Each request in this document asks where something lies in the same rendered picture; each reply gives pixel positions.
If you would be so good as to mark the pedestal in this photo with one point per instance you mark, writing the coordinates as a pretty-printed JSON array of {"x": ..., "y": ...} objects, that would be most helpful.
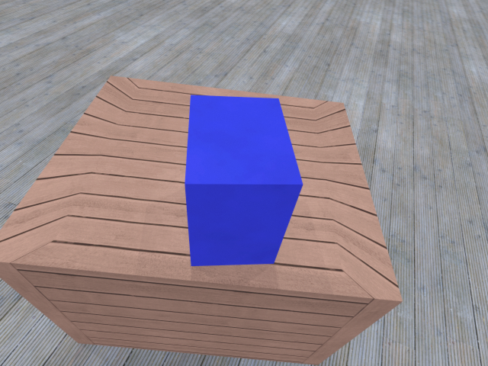
[{"x": 99, "y": 244}]

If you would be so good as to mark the carton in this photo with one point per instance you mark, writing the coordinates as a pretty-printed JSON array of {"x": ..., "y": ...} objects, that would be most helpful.
[{"x": 242, "y": 180}]

